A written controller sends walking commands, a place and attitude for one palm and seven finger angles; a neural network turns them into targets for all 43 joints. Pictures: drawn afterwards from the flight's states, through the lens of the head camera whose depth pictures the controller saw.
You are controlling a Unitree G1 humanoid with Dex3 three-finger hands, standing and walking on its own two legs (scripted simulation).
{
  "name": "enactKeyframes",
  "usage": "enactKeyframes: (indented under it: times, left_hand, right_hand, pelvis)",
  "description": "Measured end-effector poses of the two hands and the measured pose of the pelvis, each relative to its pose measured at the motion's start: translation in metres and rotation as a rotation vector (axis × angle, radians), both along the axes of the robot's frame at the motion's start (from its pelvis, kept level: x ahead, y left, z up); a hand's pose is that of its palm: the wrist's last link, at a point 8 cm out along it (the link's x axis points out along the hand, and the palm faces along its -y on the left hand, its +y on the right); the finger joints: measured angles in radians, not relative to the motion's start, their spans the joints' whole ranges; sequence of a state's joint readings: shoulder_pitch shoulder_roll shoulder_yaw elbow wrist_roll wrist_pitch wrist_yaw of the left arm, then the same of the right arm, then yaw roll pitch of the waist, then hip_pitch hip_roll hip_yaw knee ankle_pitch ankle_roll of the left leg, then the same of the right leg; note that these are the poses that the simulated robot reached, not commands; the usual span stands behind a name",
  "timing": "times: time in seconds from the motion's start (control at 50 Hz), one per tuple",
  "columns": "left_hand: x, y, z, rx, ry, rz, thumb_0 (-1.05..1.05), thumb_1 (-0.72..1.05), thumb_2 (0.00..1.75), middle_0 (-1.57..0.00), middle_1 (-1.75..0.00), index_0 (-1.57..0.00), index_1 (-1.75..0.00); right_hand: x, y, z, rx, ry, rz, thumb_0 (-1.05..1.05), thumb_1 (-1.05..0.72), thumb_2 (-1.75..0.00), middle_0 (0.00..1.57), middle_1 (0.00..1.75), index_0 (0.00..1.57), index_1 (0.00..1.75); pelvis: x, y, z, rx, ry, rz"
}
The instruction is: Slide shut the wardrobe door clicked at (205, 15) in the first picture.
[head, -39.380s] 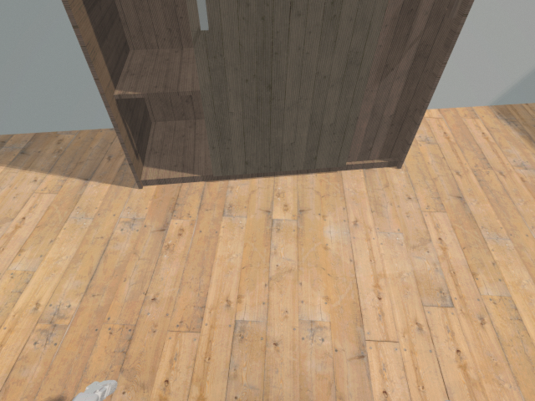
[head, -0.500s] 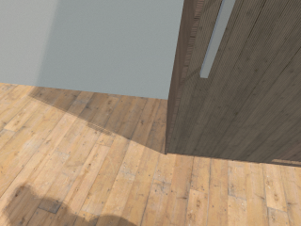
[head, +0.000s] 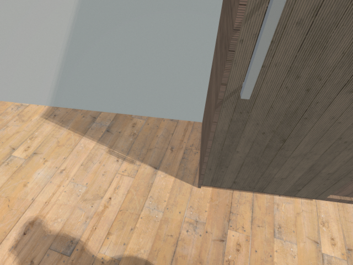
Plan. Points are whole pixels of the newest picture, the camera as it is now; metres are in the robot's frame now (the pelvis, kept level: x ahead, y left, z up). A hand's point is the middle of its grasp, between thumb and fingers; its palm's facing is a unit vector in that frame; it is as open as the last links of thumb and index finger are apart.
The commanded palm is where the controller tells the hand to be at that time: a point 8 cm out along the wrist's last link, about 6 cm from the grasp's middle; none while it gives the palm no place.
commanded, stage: look to check the result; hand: right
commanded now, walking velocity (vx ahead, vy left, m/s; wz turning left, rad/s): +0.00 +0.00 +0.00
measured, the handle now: (258, 49) +0.63 -0.18 +0.17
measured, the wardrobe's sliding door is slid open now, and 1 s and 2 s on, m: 0.00 0.00 0.00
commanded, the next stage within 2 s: stand and wait in 0.54 s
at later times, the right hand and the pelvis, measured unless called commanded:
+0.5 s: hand out of the picture +0.05 -0.19 -0.17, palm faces +0.00 +0.97 -0.26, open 7.4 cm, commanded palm none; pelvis +0.03 +0.01 +0.00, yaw +0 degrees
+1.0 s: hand out of the picture +0.10 -0.21 -0.16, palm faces -0.01 +0.94 -0.33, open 7.4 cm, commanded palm none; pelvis +0.04 +0.02 +0.00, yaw +0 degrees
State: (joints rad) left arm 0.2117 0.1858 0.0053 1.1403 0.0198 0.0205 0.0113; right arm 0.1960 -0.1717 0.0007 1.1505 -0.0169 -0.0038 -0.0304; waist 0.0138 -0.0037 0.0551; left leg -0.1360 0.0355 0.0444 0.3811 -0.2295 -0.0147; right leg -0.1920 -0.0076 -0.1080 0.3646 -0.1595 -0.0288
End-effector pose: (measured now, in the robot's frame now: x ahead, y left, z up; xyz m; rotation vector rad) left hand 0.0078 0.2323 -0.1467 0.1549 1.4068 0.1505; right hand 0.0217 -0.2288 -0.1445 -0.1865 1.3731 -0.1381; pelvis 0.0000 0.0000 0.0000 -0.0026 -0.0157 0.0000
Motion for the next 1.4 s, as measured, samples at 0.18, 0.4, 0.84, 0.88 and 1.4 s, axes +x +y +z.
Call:
enactKeyframes:
  times: [0.18,0.4,0.84,0.88,1.4]
  left_hand:
    - [0.008,0.002,-0.002,-0.004,0.022,-0.004,0.00,0.91,0.90,-0.20,-0.30,-0.20,-0.30]
    - [0.039,0.014,0.000,0.013,-0.020,-0.025,0.00,0.91,0.90,-0.20,-0.30,-0.20,-0.30]
    - [0.082,0.051,0.010,0.071,-0.092,-0.051,0.00,0.91,0.90,-0.20,-0.30,-0.20,-0.30]
    - [0.083,0.054,0.010,0.074,-0.092,-0.051,0.00,0.91,0.90,-0.20,-0.30,-0.20,-0.30]
    - [0.091,0.078,0.014,0.097,-0.103,-0.056,0.00,0.91,0.90,-0.20,-0.30,-0.20,-0.30]
  right_hand:
    - [-0.007,-0.005,0.003,-0.021,0.054,-0.017,0.00,-0.91,-0.90,0.20,0.30,0.20,0.30]
    - [0.008,-0.009,0.007,-0.044,0.041,-0.019,0.00,-0.90,-0.90,0.20,0.30,0.20,0.30]
    - [0.063,-0.022,0.018,-0.095,-0.067,0.014,0.00,-0.90,-0.90,0.20,0.30,0.20,0.30]
    - [0.066,-0.023,0.019,-0.101,-0.070,0.017,0.00,-0.90,-0.90,0.20,0.30,0.20,0.30]
    - [0.081,-0.022,0.026,-0.129,-0.091,0.035,0.00,-0.90,-0.90,0.20,0.30,0.20,0.30]
  pelvis:
    - [0.010,0.002,0.001,0.000,0.005,-0.001]
    - [0.021,0.006,0.001,-0.002,0.006,-0.003]
    - [0.036,0.016,0.002,-0.005,0.004,-0.005]
    - [0.036,0.017,0.003,-0.005,0.004,-0.005]
    - [0.040,0.029,0.003,-0.006,-0.003,-0.001]
